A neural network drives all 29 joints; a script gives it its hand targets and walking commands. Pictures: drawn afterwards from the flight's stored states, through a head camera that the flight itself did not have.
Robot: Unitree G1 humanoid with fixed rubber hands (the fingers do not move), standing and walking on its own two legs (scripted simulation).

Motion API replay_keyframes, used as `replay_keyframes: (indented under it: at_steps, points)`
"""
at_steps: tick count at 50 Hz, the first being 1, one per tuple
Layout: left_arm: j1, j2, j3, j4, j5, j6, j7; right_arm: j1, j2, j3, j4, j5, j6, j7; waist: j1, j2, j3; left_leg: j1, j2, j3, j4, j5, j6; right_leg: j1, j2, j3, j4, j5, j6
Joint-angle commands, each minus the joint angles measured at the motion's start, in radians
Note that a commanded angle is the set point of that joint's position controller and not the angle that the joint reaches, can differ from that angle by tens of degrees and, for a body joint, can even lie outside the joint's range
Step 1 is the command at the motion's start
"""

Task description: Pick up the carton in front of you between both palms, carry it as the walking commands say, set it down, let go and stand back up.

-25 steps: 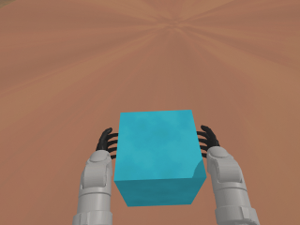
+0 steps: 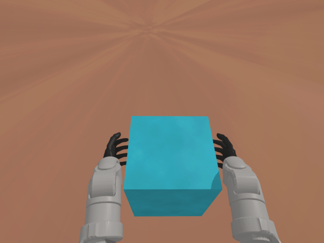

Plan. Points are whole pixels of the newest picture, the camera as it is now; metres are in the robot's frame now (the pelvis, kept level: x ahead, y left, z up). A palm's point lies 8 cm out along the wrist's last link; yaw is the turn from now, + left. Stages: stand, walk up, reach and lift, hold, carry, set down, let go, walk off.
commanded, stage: hold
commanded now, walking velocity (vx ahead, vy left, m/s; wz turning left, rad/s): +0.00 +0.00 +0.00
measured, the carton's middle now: (168, 169) +0.32 -0.01 -0.04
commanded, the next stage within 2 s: set down in 0.32 s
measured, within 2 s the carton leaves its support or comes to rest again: neither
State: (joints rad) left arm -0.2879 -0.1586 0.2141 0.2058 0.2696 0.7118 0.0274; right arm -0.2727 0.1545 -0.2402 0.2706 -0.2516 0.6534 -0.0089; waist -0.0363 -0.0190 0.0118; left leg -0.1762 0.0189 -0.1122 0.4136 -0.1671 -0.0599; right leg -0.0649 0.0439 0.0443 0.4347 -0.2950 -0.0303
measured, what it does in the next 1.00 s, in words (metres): lowers itself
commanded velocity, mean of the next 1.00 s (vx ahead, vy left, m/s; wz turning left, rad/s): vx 0.00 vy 0.00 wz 0.00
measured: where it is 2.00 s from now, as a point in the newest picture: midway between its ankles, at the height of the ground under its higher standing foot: outside the picture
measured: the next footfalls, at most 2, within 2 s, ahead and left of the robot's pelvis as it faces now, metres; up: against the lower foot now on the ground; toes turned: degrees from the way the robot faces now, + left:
none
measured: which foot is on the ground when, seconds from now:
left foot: down 0.00-1.00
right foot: down 0.00-1.00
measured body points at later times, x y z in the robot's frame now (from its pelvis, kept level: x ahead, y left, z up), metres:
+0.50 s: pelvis -0.04 +0.07 +0.00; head -0.08 +0.09 +0.45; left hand +0.30 +0.19 +0.04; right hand +0.27 -0.11 +0.04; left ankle +0.04 +0.16 -0.74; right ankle -0.03 -0.10 -0.74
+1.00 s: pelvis -0.09 +0.03 -0.07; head +0.13 +0.03 +0.31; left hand +0.37 +0.17 -0.14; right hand +0.34 -0.13 -0.15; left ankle +0.04 +0.15 -0.74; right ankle -0.03 -0.10 -0.74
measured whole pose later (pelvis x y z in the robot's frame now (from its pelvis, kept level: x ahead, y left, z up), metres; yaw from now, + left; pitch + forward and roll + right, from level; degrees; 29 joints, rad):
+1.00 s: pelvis -0.09 +0.03 -0.07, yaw -7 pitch +16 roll -1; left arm -0.91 -0.05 0.55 0.66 0.42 0.29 -0.06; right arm -0.89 0.17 -0.59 0.65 -0.39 0.27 -0.05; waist 0.06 -0.04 0.24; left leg -0.98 -0.05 -0.15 0.94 -0.25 -0.04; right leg -0.93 0.09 0.10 0.98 -0.34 0.03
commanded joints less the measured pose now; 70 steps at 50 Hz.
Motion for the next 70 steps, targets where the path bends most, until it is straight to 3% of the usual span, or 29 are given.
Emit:
replay_keyframes:
  at_steps: [1, 4, 5, 6, 9, 10, 13, 14, 18, 19, 23, 25, 26, 29, 31, 35, 36, 39, 45, 47, 50, 52, 54, 55, 56, 59, 60, 69, 70]
  points:
    - [-0.186, -0.896, -0.459, 0.101, -0.149, -0.02, -0.235, -0.528, 0.932, 0.605, -0.08, 0.275, 0.012, 0.256, 0.102, -0.062, -0.257, 0.155, -0.153, 0.062, -0.045, 0.339, 0.054, 0.051, 0.044, 0.05, -0.099, 0.577, 0.094]
    - [-0.327, -0.877, -0.417, 0.17, -0.139, -0.013, -0.249, -0.49, 0.864, 0.494, 0.068, 0.217, 0.029, 0.247, 0.048, 0.024, -0.127, 0.193, -0.144, 0.08, -0.057, 0.15, 0.047, -0.008, 0.012, 0.059, -0.135, 0.338, 0.068]
    - [-0.352, -0.885, -0.401, 0.132, -0.142, -0.033, -0.266, -0.585, 0.875, 0.51, -0.017, 0.205, 0.019, 0.253, 0.097, -0.095, -0.152, 0.215, -0.127, 0.06, -0.076, 0.181, 0.064, -0.064, 0.05, 0.015, -0.123, 0.314, 0.089]
    - [-0.413, -0.876, -0.394, 0.19, -0.166, -0.027, -0.277, -0.534, 0.878, 0.449, 0.08, 0.183, 0.033, 0.255, 0.036, -0.078, -0.086, 0.257, -0.112, 0.075, -0.059, 0.104, 0.064, -0.142, 0.048, 0.016, -0.149, 0.151, 0.065]
    - [-0.493, -0.921, -0.439, 0.07, -0.166, -0.033, -0.276, -0.562, 0.918, 0.461, 0.05, 0.195, -0.002, 0.276, 0.058, 0.02, -0.204, 0.318, -0.118, 0.08, -0.054, 0.194, 0.044, -0.164, 0.034, 0.029, -0.134, 0.225, 0.047]
    - [-0.581, -1.001, -0.555, -0.011, -0.25, -0.053, -0.285, -0.524, 0.986, 0.518, 0.016, 0.217, -0.01, 0.273, -0.013, 0.024, -0.343, 0.411, -0.115, 0.067, -0.021, 0.257, 0.027, -0.134, 0.067, 0.035, -0.136, 0.259, 0.04]
    - [-0.471, -0.991, -0.565, -0.007, -0.25, -0.035, -0.274, -0.558, 0.935, 0.532, -0.022, 0.247, -0.021, 0.271, 0.035, 0.103, -0.329, 0.352, -0.095, 0.045, -0.045, 0.328, 0.018, -0.109, 0.061, 0.045, -0.11, 0.261, 0.026]
    - [-0.488, -0.956, -0.578, 0.014, -0.259, -0.038, -0.28, -0.52, 0.935, 0.464, 0.038, 0.205, -0.015, 0.268, -0.014, 0.029, -0.39, 0.434, -0.072, 0.015, -0.048, 0.333, 0.01, -0.129, 0.073, 0.036, -0.128, 0.212, 0.031]
    - [-0.478, -0.974, -0.545, 0.118, -0.243, -0.01, -0.279, -0.521, 0.906, 0.453, 0.044, 0.192, -0.021, 0.278, -0.028, 0.091, -0.254, 0.38, -0.053, -0.001, -0.085, 0.007, -0.013, -0.195, 0.07, 0.034, -0.12, 0.069, 0.005]
    - [-0.48, -0.972, -0.507, 0.113, -0.225, -0.023, -0.287, -0.583, 0.874, 0.398, 0.107, 0.151, -0.019, 0.291, 0.018, 0.067, -0.189, 0.249, -0.051, -0.026, -0.096, -0.118, 0.003, -0.155, 0.057, 0.023, -0.105, -0.037, -0.014]
    - [-0.764, -0.874, -0.2, 0.353, -0.096, -0.034, -0.249, -0.866, 0.76, 0.146, 0.337, 0.052, -0.059, 0.321, 0.047, 0.142, -0.022, 0.081, -0.039, -0.057, -0.132, -0.551, 0.025, -0.26, 0.074, -0.021, 0.024, -0.177, -0.026]
    - [-0.794, -0.846, -0.123, 0.36, -0.043, -0.073, -0.224, -0.984, 0.759, 0.096, 0.377, 0.009, -0.088, 0.3, 0.115, 0.076, -0.087, 0.081, -0.026, -0.055, -0.101, -0.431, 0.023, -0.262, 0.05, 0.002, 0.053, -0.138, -0.013]
    - [-0.837, -0.832, -0.094, 0.428, -0.057, -0.07, -0.214, -0.922, 0.749, 0.063, 0.417, -0.003, -0.096, 0.28, 0.071, 0.067, -0.064, 0.14, -0.057, -0.008, -0.053, -0.377, 0.019, -0.297, 0.044, 0.017, 0.019, -0.174, -0.022]
    - [-0.843, -0.713, 0.037, 0.501, 0.041, -0.115, -0.194, -1.004, 0.631, -0.008, 0.429, -0.072, -0.137, 0.218, 0.104, -0.038, -0.066, 0.146, -0.065, 0.027, 0.05, -0.251, 0.047, -0.412, 0.063, 0.016, 0.046, -0.189, 0.006]
    - [-0.97, -0.655, 0.168, 0.507, 0.08, -0.138, -0.183, -1.035, 0.553, -0.163, 0.5, -0.14, -0.149, 0.188, 0.046, -0.04, -0.077, 0.115, -0.083, 0.02, 0.113, -0.408, 0.034, -0.486, 0.047, -0.012, 0.087, -0.272, -0.003]
    - [-0.995, -0.549, 0.179, 0.531, 0.117, -0.198, -0.16, -1.052, 0.466, -0.216, 0.509, -0.166, -0.215, 0.152, 0.071, 0.04, -0.104, 0.054, -0.09, 0.006, 0.116, -0.521, 0.025, -0.506, 0.069, -0.045, 0.192, -0.263, -0.003]
    - [-0.913, -0.506, 0.161, 0.535, 0.143, -0.219, -0.165, -0.972, 0.538, -0.206, 0.523, -0.164, -0.221, 0.139, 0.105, 0.068, -0.105, -0.002, -0.101, 0.041, 0.117, -0.381, 0.029, -0.458, 0.061, -0.032, 0.184, -0.157, 0.009]
    - [-1.057, -0.494, 0.118, 0.475, 0.139, -0.314, -0.188, -1.043, 0.527, -0.267, 0.531, -0.196, -0.308, 0.126, 0.026, 0.095, -0.165, -0.199, -0.115, 0.075, 0.229, -0.12, 0.02, -0.553, 0.072, -0.016, 0.201, -0.088, 0.009]
    - [-1.053, -0.485, 0.03, 0.517, 0.08, -0.46, -0.219, -1.174, 0.675, -0.012, 0.443, -0.067, -0.408, 0.088, 0.142, -0.013, -0.486, -0.425, -0.167, 0.128, 0.435, -0.199, 0.064, -0.653, 0.106, -0.05, 0.364, -0.204, 0.044]
    - [-1.128, -0.633, -0.065, 0.485, 0.004, -0.479, -0.24, -1.161, 0.761, 0.046, 0.47, -0.042, -0.427, 0.112, 0.093, -0.004, -0.56, -0.479, -0.179, 0.145, 0.493, -0.181, 0.062, -0.691, 0.109, -0.032, 0.408, -0.179, 0.038]
    - [-1.136, -0.782, -0.209, 0.427, -0.071, -0.503, -0.282, -1.208, 0.905, 0.262, 0.37, 0.086, -0.458, 0.14, 0.143, -0.023, -0.871, -0.471, -0.163, 0.138, 0.596, 0.05, 0.066, -0.721, 0.117, -0.019, 0.514, 0.032, 0.054]
    - [-1.091, -0.807, -0.216, 0.477, -0.092, -0.487, -0.306, -1.182, 0.933, 0.338, 0.36, 0.1, -0.441, 0.149, 0.106, -0.015, -0.979, -0.529, -0.159, 0.142, 0.666, 0.115, 0.061, -0.781, 0.123, -0.051, 0.602, 0.125, 0.066]
    - [-1.091, -0.834, -0.284, 0.377, -0.087, -0.482, -0.314, -1.239, 0.93, 0.411, 0.259, 0.162, -0.456, 0.156, 0.2, 0.025, -1.115, -0.545, -0.163, 0.16, 0.729, 0.22, 0.059, -0.839, 0.125, -0.034, 0.665, 0.182, 0.077]
    - [-1.081, -0.804, -0.304, 0.348, -0.112, -0.48, -0.316, -1.177, 0.958, 0.429, 0.267, 0.153, -0.442, 0.152, 0.147, -0.037, -1.217, -0.589, -0.154, 0.161, 0.752, 0.301, 0.048, -0.784, 0.13, -0.047, 0.673, 0.332, 0.092]
    - [-1.103, -0.821, -0.387, 0.279, -0.144, -0.481, -0.312, -1.214, 0.979, 0.509, 0.236, 0.182, -0.436, 0.158, 0.18, -0.064, -1.296, -0.585, -0.168, 0.16, 0.782, 0.315, 0.042, -0.803, 0.136, -0.067, 0.737, 0.325, 0.103]
    - [-1.024, -0.89, -0.47, 0.293, -0.222, -0.464, -0.307, -1.124, 0.943, 0.551, 0.188, 0.209, -0.435, 0.142, 0.114, -0.052, -1.314, -0.604, -0.158, 0.116, 0.847, 0.516, 0.024, -0.938, 0.133, -0.084, 0.78, 0.451, 0.128]
    - [-1.032, -0.834, -0.459, 0.232, -0.217, -0.468, -0.303, -1.106, 0.994, 0.584, 0.199, 0.237, -0.429, 0.132, 0.193, -0.026, -1.423, -0.584, -0.168, 0.128, 0.87, 0.541, 0.024, -0.927, 0.139, -0.049, 0.806, 0.502, 0.131]
    - [-0.903, -0.688, -0.257, 0.484, -0.101, -0.472, -0.271, -1.02, 0.808, 0.346, 0.39, 0.134, -0.453, 0.115, 0.155, -0.055, -0.984, -0.87, -0.136, 0.11, 0.891, 0.349, 0.026, -1.376, 0.149, -0.083, 0.856, 0.204, 0.126]
    - [-0.859, -0.718, -0.181, 0.587, -0.078, -0.475, -0.262, -1.07, 0.745, 0.353, 0.403, 0.138, -0.477, 0.106, 0.23, 0.02, -0.942, -0.937, -0.155, 0.155, 0.917, 0.384, 0.009, -1.42, 0.144, -0.036, 0.84, 0.221, 0.114]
